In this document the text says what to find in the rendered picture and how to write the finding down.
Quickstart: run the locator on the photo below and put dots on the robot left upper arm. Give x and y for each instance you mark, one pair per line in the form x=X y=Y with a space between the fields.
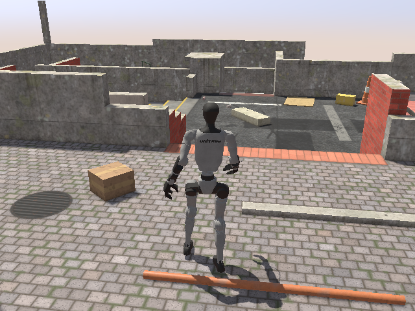
x=185 y=147

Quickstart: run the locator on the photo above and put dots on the robot head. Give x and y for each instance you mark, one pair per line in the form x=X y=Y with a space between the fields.
x=210 y=112

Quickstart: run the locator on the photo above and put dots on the right robot hand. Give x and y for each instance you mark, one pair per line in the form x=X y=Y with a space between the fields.
x=228 y=167

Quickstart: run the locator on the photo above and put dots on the robot right upper arm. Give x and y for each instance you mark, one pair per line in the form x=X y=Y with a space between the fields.
x=232 y=146

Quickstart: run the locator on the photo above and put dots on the left robot hand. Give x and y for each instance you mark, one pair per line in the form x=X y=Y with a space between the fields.
x=167 y=189

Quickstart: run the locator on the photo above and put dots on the robot left shin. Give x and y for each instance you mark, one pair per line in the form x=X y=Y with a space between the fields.
x=189 y=225

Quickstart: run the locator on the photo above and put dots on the right robot forearm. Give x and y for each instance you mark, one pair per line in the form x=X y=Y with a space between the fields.
x=235 y=166

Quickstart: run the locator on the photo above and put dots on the left robot forearm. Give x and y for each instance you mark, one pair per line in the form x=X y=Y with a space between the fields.
x=175 y=172

